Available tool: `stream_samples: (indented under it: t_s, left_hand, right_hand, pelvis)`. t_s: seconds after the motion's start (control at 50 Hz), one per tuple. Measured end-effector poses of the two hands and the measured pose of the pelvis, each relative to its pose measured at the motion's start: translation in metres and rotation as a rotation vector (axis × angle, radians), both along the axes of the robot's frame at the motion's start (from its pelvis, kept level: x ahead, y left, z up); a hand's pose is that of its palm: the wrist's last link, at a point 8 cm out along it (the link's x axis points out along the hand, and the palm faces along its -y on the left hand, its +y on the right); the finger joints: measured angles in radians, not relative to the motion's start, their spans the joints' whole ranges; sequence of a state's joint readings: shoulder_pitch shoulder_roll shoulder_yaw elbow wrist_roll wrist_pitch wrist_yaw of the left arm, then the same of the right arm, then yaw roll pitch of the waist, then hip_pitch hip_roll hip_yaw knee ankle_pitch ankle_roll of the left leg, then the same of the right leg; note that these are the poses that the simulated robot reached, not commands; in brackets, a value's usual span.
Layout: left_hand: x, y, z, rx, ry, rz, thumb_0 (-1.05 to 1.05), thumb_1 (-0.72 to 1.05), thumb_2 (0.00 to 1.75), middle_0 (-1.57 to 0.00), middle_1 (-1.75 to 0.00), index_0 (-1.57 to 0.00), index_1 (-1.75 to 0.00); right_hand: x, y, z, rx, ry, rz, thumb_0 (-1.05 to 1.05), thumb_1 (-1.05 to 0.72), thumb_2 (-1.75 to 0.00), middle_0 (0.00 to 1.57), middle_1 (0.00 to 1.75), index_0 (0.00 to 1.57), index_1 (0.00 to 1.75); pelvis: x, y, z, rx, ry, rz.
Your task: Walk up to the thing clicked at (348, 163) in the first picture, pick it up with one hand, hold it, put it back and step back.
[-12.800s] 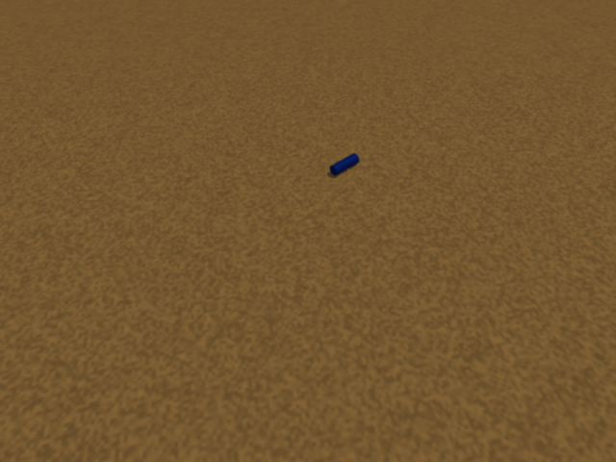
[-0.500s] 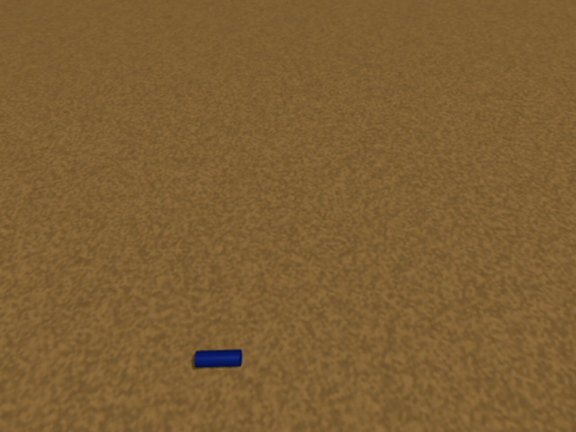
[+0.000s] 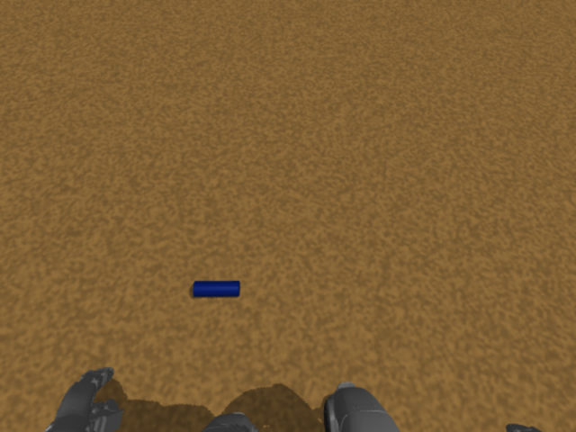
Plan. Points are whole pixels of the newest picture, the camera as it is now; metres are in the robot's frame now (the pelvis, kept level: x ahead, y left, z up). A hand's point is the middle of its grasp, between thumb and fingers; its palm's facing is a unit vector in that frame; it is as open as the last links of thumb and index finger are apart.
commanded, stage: walk up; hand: left
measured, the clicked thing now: (216, 288) +0.55 +0.22 -0.73
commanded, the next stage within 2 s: none
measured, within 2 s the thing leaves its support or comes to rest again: neither
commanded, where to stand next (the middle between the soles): +0.13 -0.01 m, yaw -1 degrees
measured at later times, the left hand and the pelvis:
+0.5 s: hand out of the picture -0.01 +0.24 -0.13, palm faces -0.09 -0.91 -0.39, open 7.4 cm; pelvis -0.12 -0.02 +0.01, yaw -5 degrees
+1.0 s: hand out of the picture -0.19 +0.24 -0.15, palm faces -0.04 -0.95 -0.32, open 7.4 cm; pelvis -0.26 -0.02 +0.01, yaw -3 degrees
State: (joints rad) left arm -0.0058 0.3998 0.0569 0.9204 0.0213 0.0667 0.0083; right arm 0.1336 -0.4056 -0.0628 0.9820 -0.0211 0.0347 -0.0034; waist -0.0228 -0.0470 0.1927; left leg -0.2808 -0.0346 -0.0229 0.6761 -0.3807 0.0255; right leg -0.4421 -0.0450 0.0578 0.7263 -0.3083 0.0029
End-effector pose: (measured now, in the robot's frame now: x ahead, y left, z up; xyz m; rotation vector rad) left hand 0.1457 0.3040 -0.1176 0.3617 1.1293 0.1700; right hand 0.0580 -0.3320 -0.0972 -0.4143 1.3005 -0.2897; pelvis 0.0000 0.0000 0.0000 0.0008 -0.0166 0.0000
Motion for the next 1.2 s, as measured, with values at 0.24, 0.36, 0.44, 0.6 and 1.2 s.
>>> stream_samples:
  t_s: [0.24,0.36,0.44,0.6,1.2]
  left_hand:
    - [-0.062,0.005,0.006,-0.004,0.072,-0.023,0.00,0.90,0.90,-0.20,-0.30,-0.20,-0.30]
    - [-0.100,-0.002,0.006,0.031,0.079,-0.046,0.00,0.90,0.90,-0.20,-0.30,-0.20,-0.30]
    - [-0.131,-0.016,0.016,0.034,0.057,-0.038,0.00,0.90,0.90,-0.20,-0.30,-0.20,-0.30]
    - [-0.178,-0.022,0.040,0.044,0.009,-0.016,0.00,0.90,0.90,-0.21,-0.30,-0.21,-0.30]
    - [-0.401,-0.035,0.028,0.022,0.102,0.062,0.01,0.90,0.90,-0.20,-0.30,-0.21,-0.30]
  right_hand:
    - [-0.051,0.030,0.010,0.018,-0.043,-0.025,0.00,-0.91,-0.90,0.21,0.30,0.21,0.30]
    - [-0.062,0.017,-0.003,0.039,-0.137,-0.012,0.00,-0.90,-0.90,0.21,0.30,0.21,0.30]
    - [-0.077,0.002,-0.013,0.061,-0.166,-0.019,0.00,-0.91,-0.90,0.21,0.30,0.21,0.30]
    - [-0.122,-0.004,-0.001,0.061,-0.157,0.005,0.00,-0.91,-0.90,0.21,0.30,0.21,0.30]
    - [-0.275,-0.030,0.006,0.069,-0.192,0.023,0.00,-0.91,-0.90,0.21,0.30,0.21,0.30]
  pelvis:
    - [-0.045,0.009,0.014,-0.022,0.005,-0.055]
    - [-0.080,-0.002,0.003,0.000,-0.014,-0.098]
    - [-0.104,-0.012,0.001,-0.034,-0.039,-0.077]
    - [-0.146,-0.015,0.014,0.033,-0.006,-0.070]
    - [-0.286,-0.039,0.013,-0.005,-0.042,-0.071]
